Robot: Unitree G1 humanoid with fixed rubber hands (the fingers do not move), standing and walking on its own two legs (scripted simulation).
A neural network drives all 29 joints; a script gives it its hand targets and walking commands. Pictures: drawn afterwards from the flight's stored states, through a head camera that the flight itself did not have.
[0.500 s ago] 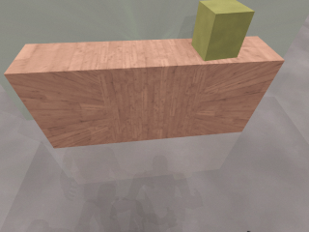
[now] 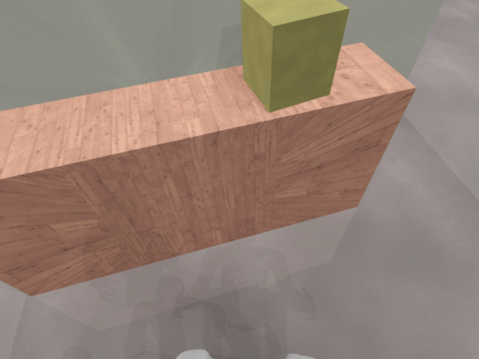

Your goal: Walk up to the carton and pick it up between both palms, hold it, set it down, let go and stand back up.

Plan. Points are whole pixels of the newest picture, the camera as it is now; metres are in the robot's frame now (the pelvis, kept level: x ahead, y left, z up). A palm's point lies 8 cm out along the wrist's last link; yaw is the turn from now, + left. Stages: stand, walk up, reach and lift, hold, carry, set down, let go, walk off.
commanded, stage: walk up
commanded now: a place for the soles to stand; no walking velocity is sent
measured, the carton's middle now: (288, 49) +0.91 -0.08 +0.05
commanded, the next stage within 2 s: none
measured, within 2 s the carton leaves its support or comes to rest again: neither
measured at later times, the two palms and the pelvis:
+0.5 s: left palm (117, 277) +0.28 +0.29 -0.12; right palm (387, 327) +0.20 -0.22 -0.08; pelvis +0.21 +0.04 +0.02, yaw -5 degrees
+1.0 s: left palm (181, 205) +0.45 +0.19 -0.10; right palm (412, 226) +0.41 -0.34 -0.11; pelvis +0.39 -0.08 +0.01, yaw -5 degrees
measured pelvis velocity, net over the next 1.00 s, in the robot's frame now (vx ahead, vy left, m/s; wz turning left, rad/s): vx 0.39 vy -0.08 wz -0.08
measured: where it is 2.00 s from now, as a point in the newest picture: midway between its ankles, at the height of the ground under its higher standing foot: (284, 296)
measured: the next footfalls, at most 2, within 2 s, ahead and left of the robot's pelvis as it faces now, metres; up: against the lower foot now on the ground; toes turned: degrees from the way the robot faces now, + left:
left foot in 0.30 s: +0.27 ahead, +0.14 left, +0.00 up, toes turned +1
right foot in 0.80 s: +0.47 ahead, -0.17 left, +0.00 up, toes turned -9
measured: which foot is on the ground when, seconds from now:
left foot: up 0.00-0.28, down 0.30-0.80, up 0.82-1.00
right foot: down 0.00-0.32, up 0.34-0.78, down 0.80-1.00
